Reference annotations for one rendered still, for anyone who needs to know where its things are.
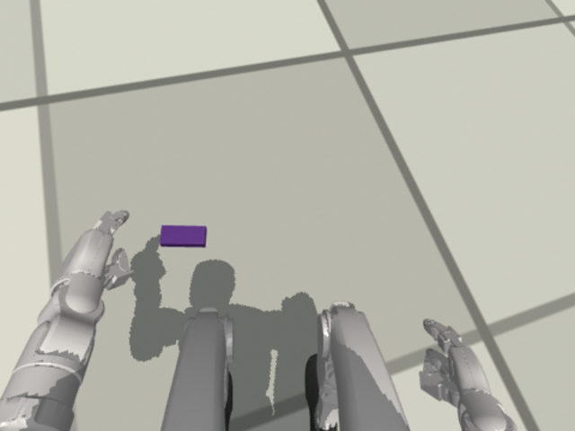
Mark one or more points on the left robot hand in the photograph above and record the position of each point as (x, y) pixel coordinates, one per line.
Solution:
(90, 253)

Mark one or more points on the small box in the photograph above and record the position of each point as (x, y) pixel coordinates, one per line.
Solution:
(183, 236)

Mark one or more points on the right robot foot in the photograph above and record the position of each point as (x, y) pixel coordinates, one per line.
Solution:
(312, 393)

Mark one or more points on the right robot arm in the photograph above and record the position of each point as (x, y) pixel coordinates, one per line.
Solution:
(478, 411)

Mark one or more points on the left robot arm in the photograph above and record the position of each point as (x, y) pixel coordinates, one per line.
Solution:
(41, 392)

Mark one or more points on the right robot hand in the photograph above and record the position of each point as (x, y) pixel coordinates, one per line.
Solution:
(457, 374)

